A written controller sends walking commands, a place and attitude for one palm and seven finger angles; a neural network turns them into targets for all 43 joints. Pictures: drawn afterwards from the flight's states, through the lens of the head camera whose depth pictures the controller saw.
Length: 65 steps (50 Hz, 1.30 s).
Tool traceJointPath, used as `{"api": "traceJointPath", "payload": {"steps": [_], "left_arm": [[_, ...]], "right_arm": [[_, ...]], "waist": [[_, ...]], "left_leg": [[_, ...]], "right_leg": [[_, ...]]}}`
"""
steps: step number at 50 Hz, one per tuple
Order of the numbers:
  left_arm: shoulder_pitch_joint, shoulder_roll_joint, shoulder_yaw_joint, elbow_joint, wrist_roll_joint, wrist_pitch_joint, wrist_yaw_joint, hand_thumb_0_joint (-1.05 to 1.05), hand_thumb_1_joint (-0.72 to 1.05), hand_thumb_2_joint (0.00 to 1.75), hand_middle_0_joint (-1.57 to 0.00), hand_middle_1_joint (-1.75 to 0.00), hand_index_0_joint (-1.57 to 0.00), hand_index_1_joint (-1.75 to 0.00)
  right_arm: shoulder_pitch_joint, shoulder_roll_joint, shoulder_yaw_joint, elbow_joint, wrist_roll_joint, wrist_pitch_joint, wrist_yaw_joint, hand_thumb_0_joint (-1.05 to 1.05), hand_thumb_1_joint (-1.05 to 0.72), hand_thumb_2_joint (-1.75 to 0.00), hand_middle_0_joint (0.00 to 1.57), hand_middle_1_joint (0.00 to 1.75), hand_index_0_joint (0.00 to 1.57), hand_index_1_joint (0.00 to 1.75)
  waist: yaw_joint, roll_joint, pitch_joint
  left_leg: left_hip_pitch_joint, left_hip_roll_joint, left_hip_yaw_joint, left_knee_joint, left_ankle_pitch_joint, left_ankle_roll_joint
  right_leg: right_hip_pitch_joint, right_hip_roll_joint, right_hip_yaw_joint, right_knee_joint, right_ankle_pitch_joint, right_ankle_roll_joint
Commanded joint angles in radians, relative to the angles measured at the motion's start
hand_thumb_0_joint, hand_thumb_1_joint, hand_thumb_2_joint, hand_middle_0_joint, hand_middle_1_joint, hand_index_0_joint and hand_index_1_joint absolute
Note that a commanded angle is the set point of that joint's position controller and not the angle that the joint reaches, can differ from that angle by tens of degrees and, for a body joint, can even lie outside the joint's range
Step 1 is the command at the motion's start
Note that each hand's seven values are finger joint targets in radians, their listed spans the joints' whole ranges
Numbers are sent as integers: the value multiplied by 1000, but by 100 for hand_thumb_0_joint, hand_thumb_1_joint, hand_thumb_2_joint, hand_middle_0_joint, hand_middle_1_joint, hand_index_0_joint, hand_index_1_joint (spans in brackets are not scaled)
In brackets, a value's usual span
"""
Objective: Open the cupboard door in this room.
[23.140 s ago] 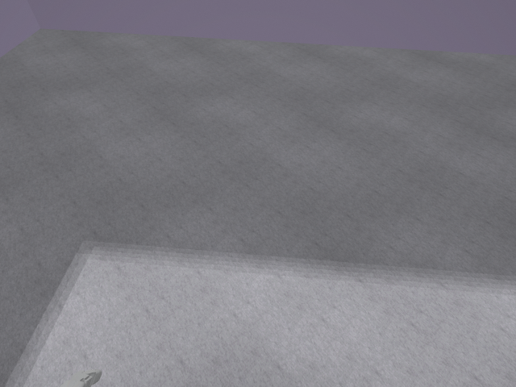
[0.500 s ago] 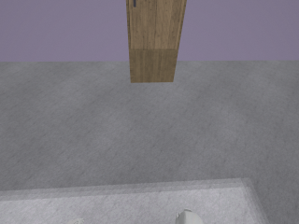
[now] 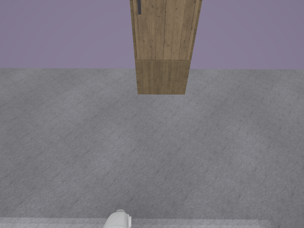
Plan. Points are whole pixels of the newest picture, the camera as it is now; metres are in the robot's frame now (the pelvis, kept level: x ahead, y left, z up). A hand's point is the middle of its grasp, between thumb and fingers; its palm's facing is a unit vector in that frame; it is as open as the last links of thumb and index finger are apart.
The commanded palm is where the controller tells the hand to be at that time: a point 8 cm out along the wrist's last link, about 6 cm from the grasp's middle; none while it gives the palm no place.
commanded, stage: turn or walk to find it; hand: left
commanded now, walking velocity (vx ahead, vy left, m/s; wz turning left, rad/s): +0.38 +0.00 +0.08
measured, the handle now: (139, 2) +1.32 +0.18 +0.06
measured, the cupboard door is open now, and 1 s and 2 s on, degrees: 0 0 0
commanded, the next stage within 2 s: stand and wait in 0.38 s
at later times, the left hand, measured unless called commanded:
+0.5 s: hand (89, 177) +0.30 +0.25 -0.17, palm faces +0.05 -0.98 -0.18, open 7.4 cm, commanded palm none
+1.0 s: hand (109, 153) +0.40 +0.21 -0.18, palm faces +0.08 -0.98 -0.20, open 7.2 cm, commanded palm none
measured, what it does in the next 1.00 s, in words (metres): walks ahead: left foot, then right foot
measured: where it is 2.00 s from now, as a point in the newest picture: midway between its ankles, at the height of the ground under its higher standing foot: (150, 204)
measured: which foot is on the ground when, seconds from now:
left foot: up 0.00-0.16, down 0.18-0.68, up 0.70-0.98, down 1.00-1.00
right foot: down 0.00-0.18, up 0.20-0.64, down 0.66-1.00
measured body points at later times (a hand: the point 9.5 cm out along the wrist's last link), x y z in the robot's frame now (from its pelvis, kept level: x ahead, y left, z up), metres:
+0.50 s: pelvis +0.22 +0.06 +0.00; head +0.24 +0.07 +0.45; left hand +0.29 +0.30 -0.15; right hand +0.22 -0.18 -0.15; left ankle +0.17 +0.14 -0.74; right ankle +0.29 -0.09 -0.67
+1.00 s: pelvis +0.34 +0.03 -0.01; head +0.35 +0.02 +0.44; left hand +0.40 +0.26 -0.16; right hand +0.37 -0.20 -0.17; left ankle +0.35 +0.16 -0.75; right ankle +0.39 -0.07 -0.74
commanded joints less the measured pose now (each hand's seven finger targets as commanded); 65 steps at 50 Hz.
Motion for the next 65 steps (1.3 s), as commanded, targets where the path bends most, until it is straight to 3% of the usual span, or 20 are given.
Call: {"api": "traceJointPath", "payload": {"steps": [1, 5, 7, 8, 9, 10, 13, 16, 22, 28, 30, 32, 33, 34, 36, 39, 47, 49, 52, 65], "left_arm": [[79, 125, 6, -19, -2, -16, 2, 0, 90, 90, -20, -30, -20, -30], [88, 150, 15, -7, 1, -2, 7, 0, 90, 90, -20, -30, -20, -30], [63, 153, 16, -7, -6, 4, 7, 0, 90, 90, -20, -30, -20, -30], [69, 124, 13, -21, -9, 4, 0, 0, 90, 90, -20, -30, -20, -30], [89, 72, 2, -47, -18, 3, -12, 0, 90, 90, -20, -30, -20, -30], [41, 89, 0, -72, -11, 5, -4, 0, 90, 90, -20, -30, -20, -30], [-63, 77, 7, -67, -3, 12, -20, 0, 90, 90, -20, -30, -20, -30], [-4, 29, 9, -52, 7, 45, -20, 0, 90, 90, -20, -30, -20, -30], [-118, 34, 15, -117, 6, 65, -24, 0, 90, 90, -20, -30, -20, -30], [-217, 39, -8, -146, -1, 54, -14, 0, 90, 90, -20, -30, -20, -30], [-133, 56, -8, -125, 0, 46, -10, 0, 90, 90, -20, -30, -20, -30], [46, 140, 6, -62, 4, 26, 1, 0, 90, 90, -20, -30, -20, -30], [117, 219, 23, -40, 6, 12, 12, 0, 90, 90, -20, -30, -20, -30], [130, 248, 21, -35, -18, 10, 11, 0, 90, 90, -20, -30, -20, -30], [-55, 192, 11, -82, -17, 24, 20, 0, 90, 90, -20, -30, -20, -30], [-181, 132, -1, -111, -10, 36, 26, 0, 90, 90, -20, -30, -20, -30], [-154, 112, 4, -72, -13, 55, 21, 0, 90, 90, -20, -30, -20, -30], [-145, 77, -7, -65, -22, 64, 19, 0, 90, 90, -20, -30, -20, -30], [-86, 64, -12, -44, -14, 78, 17, 0, 90, 90, -20, -30, -20, -30], [29, 57, -42, 24, -17, 56, 28, 0, 90, 90, -20, -30, -20, -30]], "right_arm": [[-101, 3, 22, -85, 4, -17, 11, 0, -90, -90, 20, 30, 20, 30], [-117, -22, 22, -101, 5, -31, 9, 0, -90, -90, 20, 30, 20, 30], [41, -62, 10, -55, -2, -43, -4, 0, -90, -90, 20, 30, 20, 30], [198, -148, -11, -16, -7, -50, -16, 0, -90, -90, 20, 30, 20, 30], [326, -257, -40, 16, -9, -52, -28, 0, -90, -90, 20, 30, 20, 30], [336, -264, -37, 31, 3, -43, -37, 0, -90, -90, 20, 30, 20, 30], [155, -129, -4, -19, 7, -56, -40, 0, -90, -90, 20, 30, 20, 30], [135, -71, 11, -9, 10, -72, -44, 0, -90, -90, 20, 30, 20, 30], [182, -64, 7, 1, 14, -79, -51, 0, -90, -90, 20, 30, 20, 30], [231, -80, 10, 48, 6, -58, -58, 0, -90, -90, 20, 30, 20, 30], [217, -91, 10, 56, 8, -49, -63, 0, -90, -90, 20, 30, 20, 30], [219, -69, 15, 62, 19, -48, -57, 0, -90, -90, 20, 30, 20, 30], [270, -26, 18, 51, 29, -48, -53, 0, -90, -90, 20, 30, 20, 30], [299, -24, 22, 54, 39, -27, -61, 0, -90, -90, 20, 30, 20, 30], [240, -16, 25, 55, 32, -2, -58, 0, -90, -90, 20, 30, 20, 30], [246, 29, 39, 72, 21, 19, -52, 0, -90, -90, 20, 30, 20, 30], [220, 29, 52, 72, 15, 9, -53, 0, -90, -90, 20, 30, 20, 30], [231, -4, 53, 86, 15, -6, -53, 0, -90, -90, 20, 30, 20, 30], [98, -45, 52, 50, 15, -6, -54, 0, -90, -90, 20, 30, 20, 30], [154, -27, 64, 73, 24, -14, -65, 0, -90, -90, 20, 30, 20, 30]], "waist": [[28, -129, 79], [20, -134, 64], [-65, -66, -19], [-124, 98, -126], [-153, 331, -204], [-155, 294, -228], [-74, 46, -21], [-15, 71, -4], [-8, 69, 41], [-35, 113, 24], [10, 102, -14], [84, -26, -119], [82, -211, -185], [62, -244, -252], [18, -174, -146], [-40, -102, -76], [-31, -159, -56], [-35, -25, -20], [18, 133, 71], [-9, -10, 23]], "left_leg": [[-14, -11, 30, -171, 19, 7], [118, -38, 56, -297, -57, 41], [416, -90, 90, -415, -19, 58], [662, 11, -48, -465, -37, 93], [859, 259, -412, -554, 24, 187], [856, 320, -485, -622, -7, 227], [536, 243, -287, -678, 15, 195], [434, 159, -120, -722, 89, 159], [496, 126, -23, -714, 382, 179], [551, 112, 24, -566, 695, 146], [550, 107, 18, -463, 704, 126], [424, 37, 55, -219, 451, 64], [196, -88, 82, 36, -54, 29], [208, -114, -17, 200, -456, 14], [191, -63, -81, 231, -404, 11], [283, -38, -48, 69, -295, 2], [396, -62, 1, -374, -115, -6], [472, -11, -73, -542, 4, 9], [213, 58, -159, -709, -223, 53], [417, -2, -59, -635, 43, 44]], "right_leg": [[21, -274, 159, -183, 211, -93], [63, -301, 150, -102, 274, -89], [-27, -244, 78, 136, 409, -51], [-171, -169, 30, 390, 290, -7], [-442, -33, 4, 691, -223, 40], [-527, -32, 123, 847, -332, 30], [-535, -137, 179, 879, -132, 33], [-465, -135, 168, 828, -28, 52], [-564, -131, 147, 673, 94, 85], [-360, -49, 85, 309, 107, 44], [-215, -22, 73, 212, 146, 29], [90, -101, 127, 125, 551, 17], [298, -328, 366, 170, 1056, -84], [251, -455, 445, 102, 1158, -193], [45, -393, 407, -2, 703, -191], [-173, -291, 247, -70, 398, -121], [-186, -201, 231, -85, 44, -87], [-265, -139, 192, -8, -52, -18], [-87, -76, 140, 12, -12, 48], [-75, -117, 176, -44, 145, 31]]}}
